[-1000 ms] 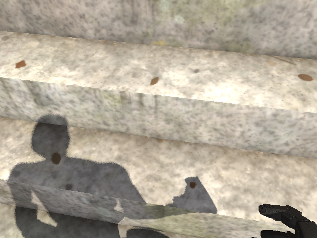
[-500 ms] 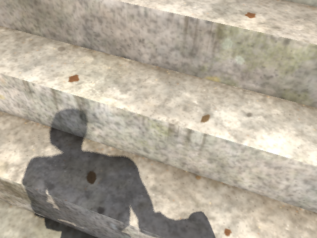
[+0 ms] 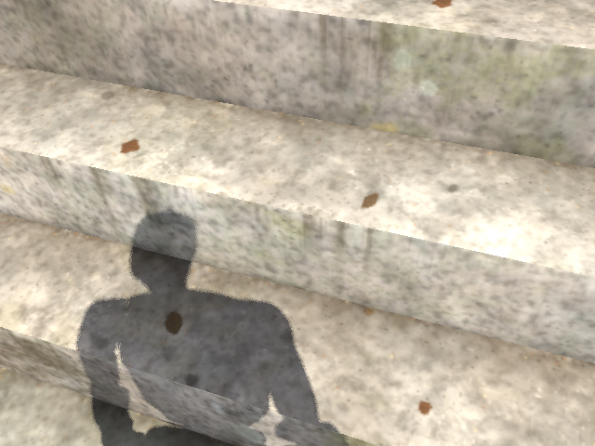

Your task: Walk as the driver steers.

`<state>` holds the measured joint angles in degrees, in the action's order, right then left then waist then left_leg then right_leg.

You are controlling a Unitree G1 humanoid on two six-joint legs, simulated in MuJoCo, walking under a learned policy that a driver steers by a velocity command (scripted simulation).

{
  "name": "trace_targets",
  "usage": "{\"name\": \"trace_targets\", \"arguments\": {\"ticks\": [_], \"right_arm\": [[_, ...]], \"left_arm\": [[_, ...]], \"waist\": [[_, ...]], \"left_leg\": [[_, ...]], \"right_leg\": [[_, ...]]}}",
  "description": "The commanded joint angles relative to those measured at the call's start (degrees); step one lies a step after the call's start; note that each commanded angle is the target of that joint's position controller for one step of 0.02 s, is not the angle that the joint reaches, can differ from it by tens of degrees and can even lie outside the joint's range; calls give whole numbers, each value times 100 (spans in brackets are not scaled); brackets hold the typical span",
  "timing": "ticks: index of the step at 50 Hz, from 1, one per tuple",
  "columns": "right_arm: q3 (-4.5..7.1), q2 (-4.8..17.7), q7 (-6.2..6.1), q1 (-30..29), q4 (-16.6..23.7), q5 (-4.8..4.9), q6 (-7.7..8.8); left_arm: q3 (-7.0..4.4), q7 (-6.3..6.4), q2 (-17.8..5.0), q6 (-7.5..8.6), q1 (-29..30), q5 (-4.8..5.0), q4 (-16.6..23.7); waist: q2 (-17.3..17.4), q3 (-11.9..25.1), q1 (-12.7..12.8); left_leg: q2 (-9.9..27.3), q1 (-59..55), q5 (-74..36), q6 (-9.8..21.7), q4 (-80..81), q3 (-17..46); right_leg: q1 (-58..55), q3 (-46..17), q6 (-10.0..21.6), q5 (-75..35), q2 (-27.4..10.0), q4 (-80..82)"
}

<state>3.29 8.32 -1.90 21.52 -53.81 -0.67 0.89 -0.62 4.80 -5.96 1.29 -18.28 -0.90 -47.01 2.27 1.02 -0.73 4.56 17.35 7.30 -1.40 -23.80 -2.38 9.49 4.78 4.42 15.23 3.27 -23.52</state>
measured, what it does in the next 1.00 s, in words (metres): climbs: left foot 0.21 m higher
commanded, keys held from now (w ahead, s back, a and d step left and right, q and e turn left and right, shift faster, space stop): no key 0.40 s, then w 0.44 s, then w+e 0.16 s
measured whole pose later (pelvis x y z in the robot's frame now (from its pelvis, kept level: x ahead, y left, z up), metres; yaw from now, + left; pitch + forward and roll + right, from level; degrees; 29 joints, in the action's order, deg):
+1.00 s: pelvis +0.19 +0.16 +0.05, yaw -1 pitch +5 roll +0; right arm -0.6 6.0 -0.7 -3.1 -33.5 -1.1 0.9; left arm -4.6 -1.8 -12.5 8.2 -20.1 0.6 -55.0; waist -3.9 -2.6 1.8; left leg 7.9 56.5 29.1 4.4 -81.0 -9.1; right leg 22.3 -10.5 0.9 0.5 -3.4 -73.7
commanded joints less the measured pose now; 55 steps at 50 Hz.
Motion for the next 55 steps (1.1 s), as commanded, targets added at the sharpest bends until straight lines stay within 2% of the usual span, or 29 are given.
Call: {"name": "trace_targets", "arguments": {"ticks": [1, 20, 22, 25, 27, 29, 31, 32, 33, 35, 36, 38, 39, 40, 41, 42, 43, 44, 45, 46, 47, 48, 49, 50, 51, 52, 53, 54, 55], "right_arm": [[-5, 201, -29, 228, 112, -8, 53], [-151, 183, -18, 375, -227, 9, 111], [-146, 213, -26, 309, -257, 15, 97], [-83, 331, -5, 65, -155, 36, 95], [-89, 256, 67, -311, 52, 27, 132], [-77, 208, 168, -730, 325, -17, 187], [58, 417, 219, -812, 485, -97, 203], [46, 236, 224, -1035, 743, -130, 209], [39, 192, 208, -1360, 1081, -133, 251], [-38, 113, 165, -2068, 1631, -68, 388], [-106, 25, 148, -2429, 1888, -114, 381], [-240, -115, 83, -3035, 2443, -118, 297], [-290, -20, 60, -3455, 2829, -55, 271], [-344, -70, 38, -3756, 3063, 21, 244], [-456, -112, 55, -3857, 3350, 67, 202], [-544, -251, 109, -3891, 3555, 9, 118], [-649, -435, 285, -3020, 3322, 93, 56], [-462, -234, 298, -2188, 2814, 243, 11], [-204, 155, 222, -211, 2241, 223, -37], [131, 874, 96, 964, 2000, 30, -107], [396, 1839, -65, 1217, 1864, -259, -126], [516, 2147, -61, 539, 1910, -74, -124], [435, 1974, 44, -542, 2011, -58, 16], [314, 1533, 97, -1388, 1850, -49, 41], [154, 942, 101, -1753, 1456, 15, 103], [-21, 355, 179, -1917, 1144, -26, 150], [-78, 120, 243, -1962, 957, -131, 226], [-77, 47, 269, -1717, 799, -183, 382], [-84, -2, 328, -1400, 551, -167, 529]], "left_arm": [[-69, -12, -420, 33, -218, -2, 124], [50, -75, -454, 61, -438, 21, -443], [48, -86, -488, 55, -421, 4, -462], [-89, -109, -879, -4, -498, 11, -489], [-204, -134, -1140, -50, -747, 52, -606], [-295, -116, -1267, -61, -976, 70, -767], [-383, -93, -1343, 18, -944, -2, -953], [-435, -111, -1428, 117, -926, -15, -1029], [-461, -112, -1423, 264, -852, -52, -1030], [-408, -141, -1055, 455, -1199, -176, -1188], [-402, -156, -963, 505, -1394, -204, -1282], [-431, -180, -1093, 658, -1599, -212, -1378], [-413, -217, -1179, 722, -1316, -129, -1335], [-404, -225, -1180, 750, -1270, -64, -1392], [-367, -247, -1211, 728, -1150, 11, -1446], [-328, -219, -1134, 662, -1064, 165, -1502], [-290, -271, -1192, 548, -86, 334, -1117], [-372, -336, -1502, 610, -485, 475, -823], [-447, -476, -2034, 779, -771, 455, -769], [-669, -672, -2593, 956, -490, 457, -732], [-531, -876, -1851, 1065, -304, 571, -305], [-544, -883, -1457, 1016, -87, 226, -340], [-458, -680, -516, 897, -281, 5, -60], [-424, -579, -328, 719, 54, -150, 341], [-403, -546, -233, 587, 421, -274, 553], [-324, -526, -54, 455, 327, -321, 532], [-230, -520, 127, 355, 107, -256, 487], [-182, -504, 191, 331, 172, -186, 461], [-147, -464, 257, 257, 287, -96, 504]], "waist": [[-209, -389, 43], [-188, -341, 14], [-192, -356, 57], [-529, -542, 194], [-915, -769, 386], [-1165, -936, 549], [-1072, -811, 532], [-1106, -769, 453], [-939, -770, 347], [-448, -671, 446], [-340, -714, 551], [-416, -907, 633], [-345, -1263, 461], [-518, -1363, 515], [-538, -1374, 400], [-639, -1327, 387], [-214, -773, -151], [-307, 497, -19], [-647, 2099, -901], [-755, 2943, -1664], [1501, 3448, -1593], [1962, 3749, -1406], [1633, 3250, -664], [1202, 2449, -46], [1024, 1163, 287], [684, 266, 643], [303, -44, 911], [46, -124, 862], [-168, -292, 833]], "left_leg": [[370, 266, 169, 400, 254, 390], [442, -103, -155, 504, 457, 420], [348, -49, 280, 555, 454, 374], [13, 696, 1139, 723, -245, 54], [-128, 1676, 1257, 801, -1116, -221], [83, 2491, 1073, 831, -2504, -229], [99, 3565, 1697, 732, -5259, -105], [147, 4337, 2049, 703, -7079, 164], [269, 5082, 2261, 734, -7956, 521], [318, 6442, 2363, 886, -9136, 810], [302, 7032, 2618, 939, -9603, 784], [374, 8038, 3273, 1036, -10177, 877], [531, 7867, 3492, 1043, -9293, 753], [539, 7823, 3605, 1056, -9347, 490], [729, 7176, 3528, 1049, -8107, 120], [829, 6195, 3211, 1176, -7562, 47], [606, 2928, 1962, 1273, -5388, -736], [-162, 238, 1853, 1182, -5382, -1192], [-956, -1810, 1394, 1187, -5537, -1035], [-604, -2288, 1676, 1217, -4279, 434], [1329, -2868, 2263, 1674, -1933, 3592], [1801, -1895, 2761, 1215, 251, 5143], [2108, -1068, 3913, 829, 391, 4858], [2117, -183, 4821, 633, 260, 4444], [1859, 854, 4722, 602, -448, 3415], [1493, 1721, 4086, 483, -908, 2171], [1258, 2027, 3374, 404, -1049, 1230], [1406, 1959, 2472, 443, -676, 968], [1497, 1771, 1913, 369, -435, 756]], "right_leg": [[159, -1207, 193, -152, -1144, 815], [-135, -917, 230, -1305, -1023, 618], [-72, -958, 305, -348, -953, 757], [-58, -1421, 660, 1283, -1101, 958], [-212, -2152, 1034, 2436, -1623, 1363], [-166, -2911, 1487, 2922, -2270, 1845], [-517, -2996, 1880, 2082, -2438, 1815], [-757, -2869, 1906, 1643, -2498, 1776], [-1093, -2561, 1704, 1479, -2421, 1687], [-1886, -2243, 1348, 1045, -2463, 1606], [-2121, -2209, 1225, 1073, -2490, 1673], [-2361, -1996, 995, 1012, -2701, 1842], [-1853, -1584, 838, 1059, -2676, 2255], [-1524, -1322, 864, 773, -2680, 2607], [-1042, -773, 701, 898, -2398, 3160], [-361, -499, 706, 228, -2206, 3546], [1555, 295, 814, -512, -1582, 3983], [1893, 61, 1072, -3990, -1573, 3029], [1366, -86, 920, -8492, -1761, 1173], [986, -525, 428, -8184, -1614, -847], [2241, -735, -41, -5321, -542, -3548], [2135, -1573, -292, -1455, 390, -7208], [3032, -2533, -469, -1578, 266, -9295], [3565, -1851, -373, -2202, -193, -9739], [4094, -1323, -183, -2760, -358, -9860], [4369, -1234, -57, -2871, -353, -9938], [4440, -1215, 9, -2772, -319, -9770], [4705, -1185, 61, -2603, -213, -10106], [5037, -1238, 79, -2583, -218, -10023]]}}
